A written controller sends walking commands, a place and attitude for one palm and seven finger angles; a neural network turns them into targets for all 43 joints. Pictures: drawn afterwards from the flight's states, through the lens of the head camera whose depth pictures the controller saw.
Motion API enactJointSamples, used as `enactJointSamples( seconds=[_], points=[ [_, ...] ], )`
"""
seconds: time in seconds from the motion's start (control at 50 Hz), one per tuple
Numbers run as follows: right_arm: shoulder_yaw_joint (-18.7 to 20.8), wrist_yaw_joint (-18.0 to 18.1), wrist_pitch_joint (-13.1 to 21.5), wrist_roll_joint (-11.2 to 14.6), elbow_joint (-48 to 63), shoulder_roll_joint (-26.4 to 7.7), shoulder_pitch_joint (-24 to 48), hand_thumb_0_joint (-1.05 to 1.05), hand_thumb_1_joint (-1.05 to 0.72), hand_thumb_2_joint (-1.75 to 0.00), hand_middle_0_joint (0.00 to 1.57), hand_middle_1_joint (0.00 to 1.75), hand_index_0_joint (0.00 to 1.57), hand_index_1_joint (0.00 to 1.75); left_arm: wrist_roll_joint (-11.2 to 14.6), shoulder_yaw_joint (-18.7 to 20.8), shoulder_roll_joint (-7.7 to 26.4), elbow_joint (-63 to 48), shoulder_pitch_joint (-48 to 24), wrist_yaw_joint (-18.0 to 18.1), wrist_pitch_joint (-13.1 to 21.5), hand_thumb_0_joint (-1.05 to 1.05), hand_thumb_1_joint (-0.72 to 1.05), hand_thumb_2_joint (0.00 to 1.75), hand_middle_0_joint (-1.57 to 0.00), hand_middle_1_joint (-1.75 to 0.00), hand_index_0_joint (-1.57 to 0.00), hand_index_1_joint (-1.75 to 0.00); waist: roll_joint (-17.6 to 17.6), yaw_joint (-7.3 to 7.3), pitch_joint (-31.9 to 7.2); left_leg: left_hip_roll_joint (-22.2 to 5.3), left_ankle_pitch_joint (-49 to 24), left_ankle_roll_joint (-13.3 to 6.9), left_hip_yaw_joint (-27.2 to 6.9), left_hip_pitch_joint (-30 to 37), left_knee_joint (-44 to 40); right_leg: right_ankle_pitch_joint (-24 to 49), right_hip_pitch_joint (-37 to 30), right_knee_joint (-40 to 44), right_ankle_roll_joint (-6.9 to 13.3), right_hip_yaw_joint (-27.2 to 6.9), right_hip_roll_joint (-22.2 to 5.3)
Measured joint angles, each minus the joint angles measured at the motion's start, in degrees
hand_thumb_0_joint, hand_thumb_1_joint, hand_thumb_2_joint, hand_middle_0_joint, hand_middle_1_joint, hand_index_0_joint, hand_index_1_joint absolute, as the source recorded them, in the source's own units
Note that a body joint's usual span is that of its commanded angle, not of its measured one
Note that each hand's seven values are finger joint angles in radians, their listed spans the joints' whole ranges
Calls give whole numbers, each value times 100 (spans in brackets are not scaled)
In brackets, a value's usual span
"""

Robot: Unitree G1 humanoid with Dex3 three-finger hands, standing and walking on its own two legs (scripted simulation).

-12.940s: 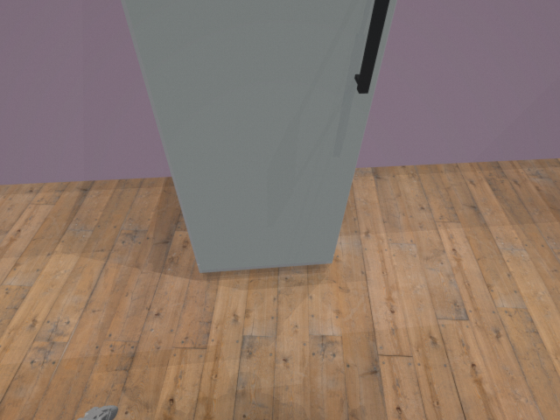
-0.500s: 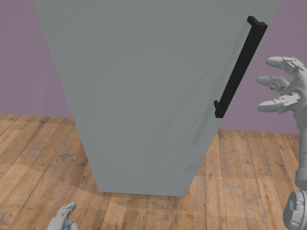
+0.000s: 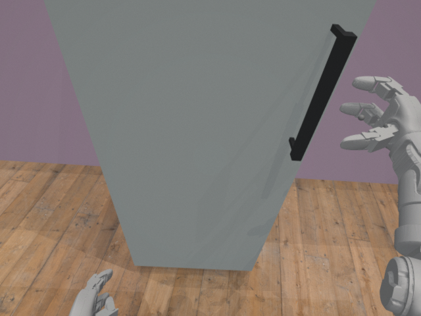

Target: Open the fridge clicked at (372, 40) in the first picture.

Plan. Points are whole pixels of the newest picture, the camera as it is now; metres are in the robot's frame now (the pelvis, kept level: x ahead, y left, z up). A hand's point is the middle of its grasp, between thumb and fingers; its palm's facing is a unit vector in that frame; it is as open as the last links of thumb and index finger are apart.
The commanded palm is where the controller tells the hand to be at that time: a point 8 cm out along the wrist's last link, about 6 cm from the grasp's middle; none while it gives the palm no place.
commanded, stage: move the hooked fingers beside the handle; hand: right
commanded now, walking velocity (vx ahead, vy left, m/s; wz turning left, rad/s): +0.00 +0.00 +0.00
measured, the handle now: (313, 101) +0.46 -0.14 +0.22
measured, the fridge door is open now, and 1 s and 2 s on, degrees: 0 0 0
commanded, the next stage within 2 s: feel for the door with the fingertips in 0.12 s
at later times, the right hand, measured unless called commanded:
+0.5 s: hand (348, 117) +0.40 -0.19 +0.23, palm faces -0.04 +1.00 -0.01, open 14.0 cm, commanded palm +0.38 -0.24 +0.23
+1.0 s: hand (342, 111) +0.42 -0.18 +0.24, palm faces -0.01 +1.00 -0.02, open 14.0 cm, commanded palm +0.40 -0.23 +0.23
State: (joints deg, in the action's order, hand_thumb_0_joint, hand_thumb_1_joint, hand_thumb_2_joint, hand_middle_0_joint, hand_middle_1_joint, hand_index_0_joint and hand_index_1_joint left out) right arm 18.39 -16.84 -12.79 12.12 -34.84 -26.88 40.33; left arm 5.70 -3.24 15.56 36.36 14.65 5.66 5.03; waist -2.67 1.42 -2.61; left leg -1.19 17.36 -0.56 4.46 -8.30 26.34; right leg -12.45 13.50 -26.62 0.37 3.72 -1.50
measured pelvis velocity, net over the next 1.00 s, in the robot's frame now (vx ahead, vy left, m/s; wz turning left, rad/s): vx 0.00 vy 0.00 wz -0.01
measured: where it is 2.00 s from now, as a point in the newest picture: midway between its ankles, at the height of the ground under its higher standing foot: outside the picture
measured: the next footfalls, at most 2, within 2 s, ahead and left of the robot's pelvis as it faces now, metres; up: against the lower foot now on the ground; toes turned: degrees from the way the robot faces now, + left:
none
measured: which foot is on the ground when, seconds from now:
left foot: down 0.00-1.00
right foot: down 0.00-1.00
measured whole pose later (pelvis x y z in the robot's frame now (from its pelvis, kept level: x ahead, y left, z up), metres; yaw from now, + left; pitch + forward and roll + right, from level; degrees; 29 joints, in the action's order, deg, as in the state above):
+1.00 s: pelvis +0.00 +0.00 +0.00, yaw +0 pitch +0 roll +0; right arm 14.8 -13.0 -14.4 11.9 -35.4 -23.7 44.1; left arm 5.6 -2.3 15.9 38.0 14.8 5.6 3.7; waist -2.3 1.3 -2.4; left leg -1.0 17.3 -0.7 4.9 -8.3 26.0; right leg -12.4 13.9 -26.6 0.3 3.1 -1.5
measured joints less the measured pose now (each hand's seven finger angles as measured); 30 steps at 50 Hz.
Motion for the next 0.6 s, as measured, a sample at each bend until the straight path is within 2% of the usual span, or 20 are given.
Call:
enactJointSamples(
  seconds=[0.1, 0.3, 0.48, 0.6],
  points=[
    [14, -83, 22, -6, -91, -152, -17, -1, 50, -30, 30, 120, 30, 120, 31, 36, 52, 14, 122, 19, -24, 1, 90, 90, -21, -30, -20, -30, 9, 0, 23, 17, -4, -11, 13, 15, -14, -5, 3, -13, -9, -16, -14],
    [4, -200, 90, 69, -69, -176, -47, -1, 50, -30, 30, 120, 30, 120, 40, 97, 134, 101, 214, 34, 9, 2, 90, 90, -20, -30, -20, -30, 17, -1, 45, 21, -16, -9, 37, -1, -32, -7, 47, -36, -5, -43, -15],
    [-222, 48, -45, 127, 346, 275, -45, -1, 50, -30, 30, 120, 30, 120, 8, 80, 59, 107, 85, -31, 51, 2, 90, 90, -20, -30, -20, -30, 6, -35, 28, -11, -7, 11, 22, 1, -16, -6, 28, -21, 13, -28, 17],
    [-277, 333, -200, 61, 651, 483, -182, -1, 50, -30, 30, 120, 30, 120, -17, 34, -54, 12, -44, -81, -18, 2, 90, 90, -20, -30, -20, -30, -10, -44, 3, -9, -9, 13, -32, 29, -26, -1, -41, 29, 12, 24, 11]
  ],
)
